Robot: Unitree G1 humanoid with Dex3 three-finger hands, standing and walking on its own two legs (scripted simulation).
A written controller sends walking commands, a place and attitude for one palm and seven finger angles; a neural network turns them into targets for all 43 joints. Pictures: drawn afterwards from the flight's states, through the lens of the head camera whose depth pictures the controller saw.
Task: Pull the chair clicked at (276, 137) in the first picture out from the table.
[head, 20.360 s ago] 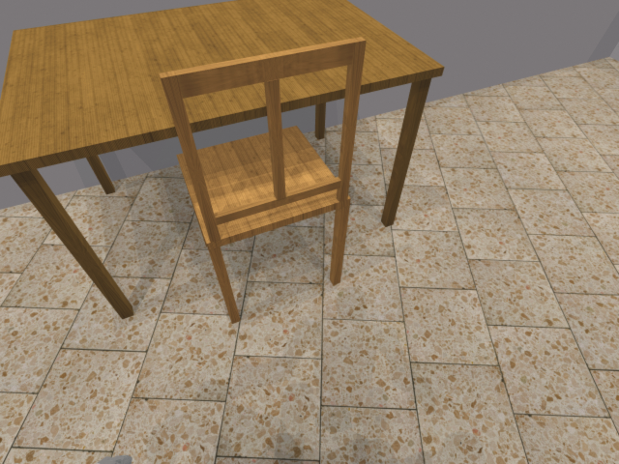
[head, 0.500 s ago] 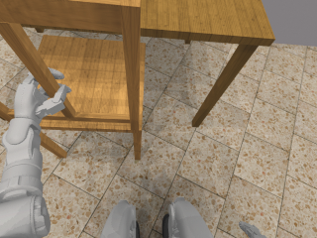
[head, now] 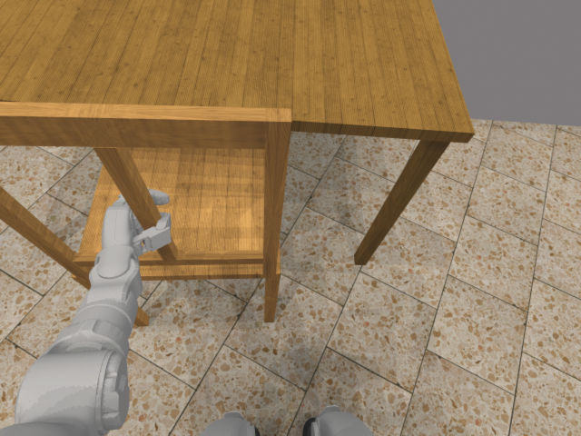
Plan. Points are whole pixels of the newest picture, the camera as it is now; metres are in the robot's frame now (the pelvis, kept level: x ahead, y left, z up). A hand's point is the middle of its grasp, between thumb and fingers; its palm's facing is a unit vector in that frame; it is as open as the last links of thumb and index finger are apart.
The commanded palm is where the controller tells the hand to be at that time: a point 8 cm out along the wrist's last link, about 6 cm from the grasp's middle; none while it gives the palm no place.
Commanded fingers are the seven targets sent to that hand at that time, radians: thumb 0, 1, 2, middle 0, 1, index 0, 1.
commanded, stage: step backward, pulling the chair out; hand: left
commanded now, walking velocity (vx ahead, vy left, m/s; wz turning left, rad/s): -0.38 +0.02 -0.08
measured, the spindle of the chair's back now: (147, 213) +0.44 +0.21 -0.03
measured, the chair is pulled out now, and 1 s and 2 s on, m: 0.05 0.24 0.37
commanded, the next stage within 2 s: none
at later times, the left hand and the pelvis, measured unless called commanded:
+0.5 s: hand (217, 290) +0.32 +0.10 -0.04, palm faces +0.00 -0.99 -0.17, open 5.6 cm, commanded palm +0.32 +0.15 -0.04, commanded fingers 0.00 0.90 0.90 -0.50 -1.45 -0.50 -1.45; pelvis -0.06 -0.01 +0.01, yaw +1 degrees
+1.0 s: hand (220, 355) +0.23 +0.09 -0.04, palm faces +0.02 -0.98 -0.19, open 5.8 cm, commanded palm +0.24 +0.14 -0.04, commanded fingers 0.00 0.90 0.90 -0.50 -1.45 -0.50 -1.45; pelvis -0.12 -0.03 +0.01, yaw -3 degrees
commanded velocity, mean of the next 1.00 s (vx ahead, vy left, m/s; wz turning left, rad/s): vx -0.38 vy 0.07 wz -0.03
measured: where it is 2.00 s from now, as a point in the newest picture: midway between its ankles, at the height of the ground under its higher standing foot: outside the picture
